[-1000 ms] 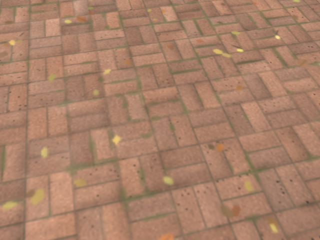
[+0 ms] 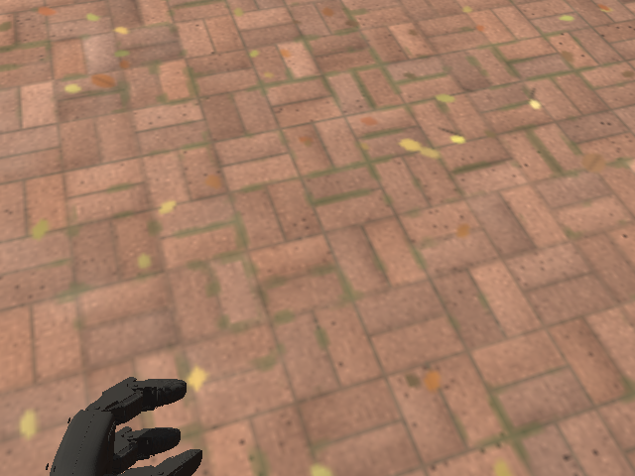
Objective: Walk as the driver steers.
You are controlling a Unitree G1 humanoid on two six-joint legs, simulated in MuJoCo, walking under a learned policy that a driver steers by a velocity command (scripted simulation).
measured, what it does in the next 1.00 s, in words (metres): walks ahead, turning left: right foot, then left foot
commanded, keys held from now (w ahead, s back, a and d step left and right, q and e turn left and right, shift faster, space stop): w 0.26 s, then w+q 0.74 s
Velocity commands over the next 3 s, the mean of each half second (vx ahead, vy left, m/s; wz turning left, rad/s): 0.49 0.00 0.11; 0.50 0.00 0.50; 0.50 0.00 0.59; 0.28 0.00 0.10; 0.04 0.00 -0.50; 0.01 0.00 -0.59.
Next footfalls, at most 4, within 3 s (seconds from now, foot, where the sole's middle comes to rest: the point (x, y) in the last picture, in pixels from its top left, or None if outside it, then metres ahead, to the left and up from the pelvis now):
0.02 right None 0.20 -0.11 -0.76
0.54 left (221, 457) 0.49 0.15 -0.76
1.04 right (274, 312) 0.81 0.03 -0.76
1.56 left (113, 285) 0.91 0.40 -0.76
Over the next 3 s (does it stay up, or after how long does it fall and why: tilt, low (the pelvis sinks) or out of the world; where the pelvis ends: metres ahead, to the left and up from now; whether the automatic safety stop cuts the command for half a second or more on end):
stays up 1.02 0.38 0.01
